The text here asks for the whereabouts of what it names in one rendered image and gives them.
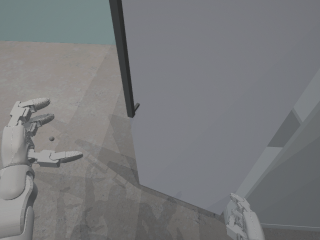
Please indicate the left robot forearm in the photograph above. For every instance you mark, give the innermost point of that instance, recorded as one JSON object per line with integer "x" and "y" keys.
{"x": 17, "y": 196}

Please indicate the robot right hand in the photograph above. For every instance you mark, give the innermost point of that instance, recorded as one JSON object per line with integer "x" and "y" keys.
{"x": 249, "y": 227}

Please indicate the fridge door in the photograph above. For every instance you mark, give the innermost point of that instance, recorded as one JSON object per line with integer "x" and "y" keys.
{"x": 215, "y": 80}

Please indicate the handle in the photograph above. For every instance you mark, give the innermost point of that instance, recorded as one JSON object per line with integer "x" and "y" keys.
{"x": 117, "y": 16}

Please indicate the robot left hand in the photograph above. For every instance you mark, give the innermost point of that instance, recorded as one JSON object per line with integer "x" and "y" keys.
{"x": 16, "y": 137}

